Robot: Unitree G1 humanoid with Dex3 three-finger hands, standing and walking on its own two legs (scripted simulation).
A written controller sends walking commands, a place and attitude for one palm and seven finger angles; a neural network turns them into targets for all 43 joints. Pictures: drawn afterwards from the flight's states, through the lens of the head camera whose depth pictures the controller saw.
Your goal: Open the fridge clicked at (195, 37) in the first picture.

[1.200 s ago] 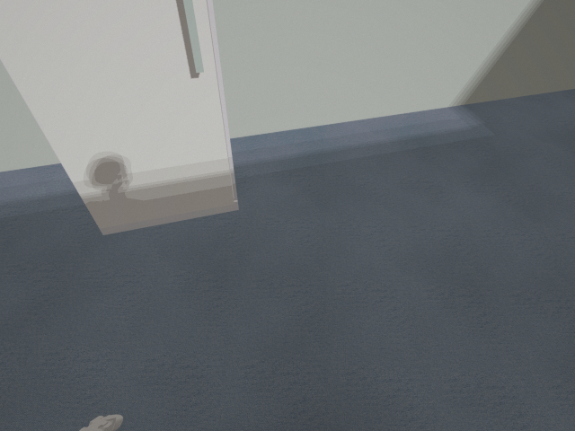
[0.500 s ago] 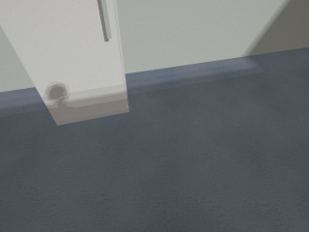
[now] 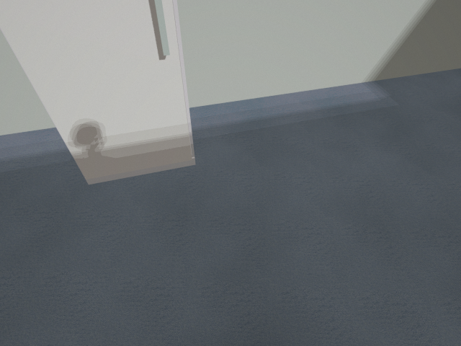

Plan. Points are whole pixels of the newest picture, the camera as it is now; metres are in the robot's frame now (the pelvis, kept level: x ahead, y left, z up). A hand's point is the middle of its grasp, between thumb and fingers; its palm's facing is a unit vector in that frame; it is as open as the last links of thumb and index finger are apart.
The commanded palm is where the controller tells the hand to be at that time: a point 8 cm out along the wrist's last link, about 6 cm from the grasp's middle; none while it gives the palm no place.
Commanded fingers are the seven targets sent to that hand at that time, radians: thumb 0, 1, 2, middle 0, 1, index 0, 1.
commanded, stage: look at it before walking up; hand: right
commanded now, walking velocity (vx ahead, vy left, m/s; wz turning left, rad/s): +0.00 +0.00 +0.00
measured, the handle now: out of the picture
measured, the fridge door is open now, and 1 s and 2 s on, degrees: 0 0 0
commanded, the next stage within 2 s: walk to a spot facing it in 0.24 s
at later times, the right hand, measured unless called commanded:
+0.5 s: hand out of the picture +0.07 -0.23 -0.17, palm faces -0.04 +0.95 -0.30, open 7.4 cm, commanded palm none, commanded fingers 0.00 -0.90 -0.90 0.20 0.30 0.20 0.30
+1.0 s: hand out of the picture +0.16 -0.15 -0.17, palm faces -0.24 +0.95 -0.18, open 7.4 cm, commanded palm none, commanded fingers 0.00 -0.90 -0.90 0.20 0.30 0.20 0.30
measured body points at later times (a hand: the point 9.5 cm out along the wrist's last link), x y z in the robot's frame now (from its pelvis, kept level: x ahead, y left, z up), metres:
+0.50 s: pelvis +0.02 +0.00 +0.00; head +0.01 +0.00 +0.45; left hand +0.08 +0.28 -0.14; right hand +0.07 -0.28 -0.14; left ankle +0.01 +0.12 -0.75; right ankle +0.01 -0.12 -0.75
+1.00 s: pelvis +0.16 +0.03 -0.01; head +0.18 +0.04 +0.44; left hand +0.19 +0.30 -0.15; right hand +0.18 -0.20 -0.16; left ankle +0.05 +0.11 -0.75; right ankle +0.27 -0.08 -0.67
